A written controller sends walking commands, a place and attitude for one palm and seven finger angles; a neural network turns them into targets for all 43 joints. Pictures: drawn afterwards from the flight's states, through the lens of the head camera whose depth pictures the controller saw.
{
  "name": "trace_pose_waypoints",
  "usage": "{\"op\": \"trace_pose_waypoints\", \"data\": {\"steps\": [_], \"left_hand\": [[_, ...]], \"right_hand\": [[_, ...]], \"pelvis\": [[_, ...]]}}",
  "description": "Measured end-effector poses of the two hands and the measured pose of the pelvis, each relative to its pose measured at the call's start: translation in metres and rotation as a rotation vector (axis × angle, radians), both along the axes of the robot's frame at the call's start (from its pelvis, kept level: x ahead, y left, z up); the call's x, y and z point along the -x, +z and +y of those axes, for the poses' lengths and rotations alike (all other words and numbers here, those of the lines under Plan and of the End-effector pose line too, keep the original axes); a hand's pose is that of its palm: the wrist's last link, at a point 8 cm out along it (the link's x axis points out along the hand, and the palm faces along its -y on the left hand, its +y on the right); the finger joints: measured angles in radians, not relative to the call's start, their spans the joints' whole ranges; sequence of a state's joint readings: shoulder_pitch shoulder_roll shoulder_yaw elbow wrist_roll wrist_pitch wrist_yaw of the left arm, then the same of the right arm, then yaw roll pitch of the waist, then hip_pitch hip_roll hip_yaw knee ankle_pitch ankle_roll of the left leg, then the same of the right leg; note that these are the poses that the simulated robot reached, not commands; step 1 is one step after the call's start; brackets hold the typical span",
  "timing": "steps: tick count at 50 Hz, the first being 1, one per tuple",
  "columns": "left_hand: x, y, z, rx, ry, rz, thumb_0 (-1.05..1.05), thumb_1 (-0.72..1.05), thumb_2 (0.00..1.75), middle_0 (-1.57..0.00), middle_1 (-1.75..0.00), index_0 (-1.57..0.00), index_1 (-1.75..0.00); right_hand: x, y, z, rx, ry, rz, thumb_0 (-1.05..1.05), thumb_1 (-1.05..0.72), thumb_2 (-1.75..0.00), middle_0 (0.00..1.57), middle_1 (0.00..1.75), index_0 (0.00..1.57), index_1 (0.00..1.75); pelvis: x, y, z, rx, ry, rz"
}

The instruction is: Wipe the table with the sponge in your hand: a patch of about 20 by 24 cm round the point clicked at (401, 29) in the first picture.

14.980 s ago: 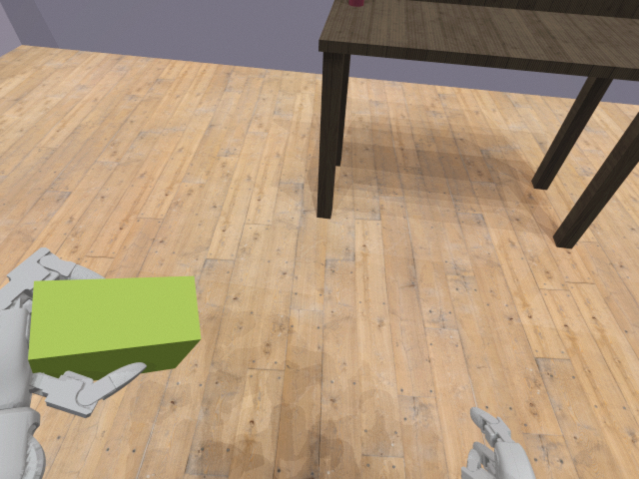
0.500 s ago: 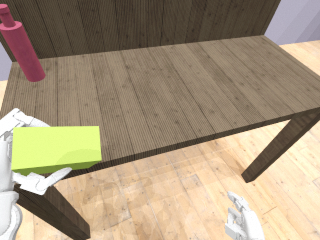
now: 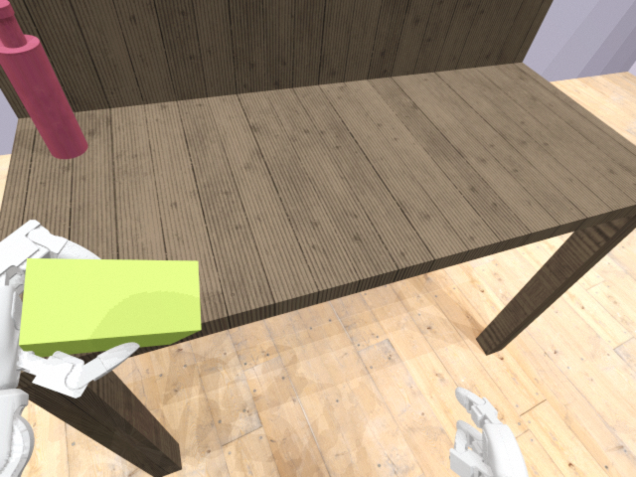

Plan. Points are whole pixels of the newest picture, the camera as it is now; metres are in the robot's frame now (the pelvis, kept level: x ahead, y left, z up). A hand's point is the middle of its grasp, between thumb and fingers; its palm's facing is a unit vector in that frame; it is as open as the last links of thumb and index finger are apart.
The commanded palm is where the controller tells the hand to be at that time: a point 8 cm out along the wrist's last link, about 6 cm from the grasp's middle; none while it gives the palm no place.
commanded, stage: look again from close up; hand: left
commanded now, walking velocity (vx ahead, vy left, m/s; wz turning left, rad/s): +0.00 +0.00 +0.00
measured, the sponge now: (138, 308) +0.23 +0.21 +0.13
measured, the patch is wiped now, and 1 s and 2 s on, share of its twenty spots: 0.00 0.00 0.00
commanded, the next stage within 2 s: come to a stop and stand still in 0.10 s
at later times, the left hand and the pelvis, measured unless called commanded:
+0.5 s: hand (109, 328) +0.20 +0.21 +0.15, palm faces +0.29 -0.88 -0.38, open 10.4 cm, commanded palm +0.15 +0.26 +0.18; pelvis -0.02 -0.01 +0.00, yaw -1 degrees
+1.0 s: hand (96, 319) +0.21 +0.23 +0.15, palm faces +0.35 -0.87 -0.35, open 10.3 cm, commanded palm +0.15 +0.26 +0.18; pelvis -0.01 -0.01 +0.00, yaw -1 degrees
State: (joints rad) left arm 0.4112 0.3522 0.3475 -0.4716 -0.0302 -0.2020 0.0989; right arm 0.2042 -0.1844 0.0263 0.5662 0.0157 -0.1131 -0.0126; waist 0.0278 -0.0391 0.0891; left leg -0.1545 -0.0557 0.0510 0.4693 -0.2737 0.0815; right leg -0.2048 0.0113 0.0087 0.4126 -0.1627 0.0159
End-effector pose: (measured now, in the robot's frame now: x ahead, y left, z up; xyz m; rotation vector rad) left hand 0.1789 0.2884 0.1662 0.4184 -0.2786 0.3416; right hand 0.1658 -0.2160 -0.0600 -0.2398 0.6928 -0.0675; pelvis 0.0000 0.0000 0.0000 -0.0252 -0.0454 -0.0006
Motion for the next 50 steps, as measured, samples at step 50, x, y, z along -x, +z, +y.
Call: {"op": "trace_pose_waypoints", "data": {"steps": [50], "left_hand": [[0.006, 0.000, -0.019, -0.008, -0.035, -0.018, -0.02, -0.52, 1.02, -0.68, -1.35, -0.72, -1.34]], "right_hand": [[0.011, 0.010, -0.017, 0.005, 0.000, -0.076, 0.01, -0.90, -0.90, 0.20, 0.29, 0.20, 0.30]], "pelvis": [[0.010, 0.001, -0.015, -0.007, -0.009, 0.002]]}}
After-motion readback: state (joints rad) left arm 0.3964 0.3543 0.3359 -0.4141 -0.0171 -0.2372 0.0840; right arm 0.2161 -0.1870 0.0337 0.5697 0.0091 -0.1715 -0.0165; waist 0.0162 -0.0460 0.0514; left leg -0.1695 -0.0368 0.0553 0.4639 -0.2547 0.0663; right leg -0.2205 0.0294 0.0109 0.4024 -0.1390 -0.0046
